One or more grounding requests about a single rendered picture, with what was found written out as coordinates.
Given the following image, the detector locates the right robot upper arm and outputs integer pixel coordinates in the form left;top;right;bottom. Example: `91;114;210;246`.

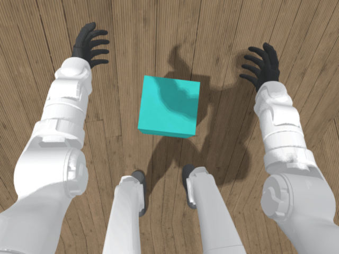
261;173;339;254

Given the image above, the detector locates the robot right forearm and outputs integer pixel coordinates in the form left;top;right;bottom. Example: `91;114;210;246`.
254;81;336;215

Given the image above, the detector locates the left robot upper arm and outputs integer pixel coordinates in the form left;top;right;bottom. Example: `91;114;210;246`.
0;147;88;254

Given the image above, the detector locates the left robot hand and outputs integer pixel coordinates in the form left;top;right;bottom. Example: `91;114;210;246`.
71;22;110;69

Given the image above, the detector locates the robot left shin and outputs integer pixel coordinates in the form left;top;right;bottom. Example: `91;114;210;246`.
114;176;142;210

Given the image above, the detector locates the carton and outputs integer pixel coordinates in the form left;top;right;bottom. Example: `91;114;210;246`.
138;75;200;138

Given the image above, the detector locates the left robot thigh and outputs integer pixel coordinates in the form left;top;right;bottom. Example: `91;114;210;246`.
102;181;144;254

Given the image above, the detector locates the right robot hand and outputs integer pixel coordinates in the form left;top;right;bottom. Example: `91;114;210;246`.
239;42;280;92

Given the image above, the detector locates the robot left forearm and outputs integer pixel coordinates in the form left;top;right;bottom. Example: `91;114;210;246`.
14;57;92;195

